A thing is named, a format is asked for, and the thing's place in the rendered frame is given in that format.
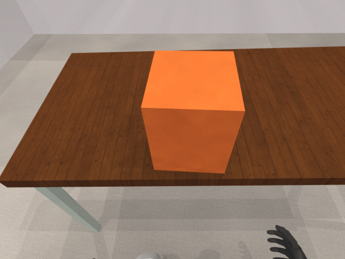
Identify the robot right hand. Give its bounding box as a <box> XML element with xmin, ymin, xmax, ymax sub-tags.
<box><xmin>267</xmin><ymin>225</ymin><xmax>307</xmax><ymax>259</ymax></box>

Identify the table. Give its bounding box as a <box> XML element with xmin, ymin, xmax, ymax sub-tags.
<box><xmin>0</xmin><ymin>46</ymin><xmax>345</xmax><ymax>233</ymax></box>

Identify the carton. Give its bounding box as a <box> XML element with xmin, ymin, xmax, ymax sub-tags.
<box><xmin>141</xmin><ymin>50</ymin><xmax>245</xmax><ymax>174</ymax></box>

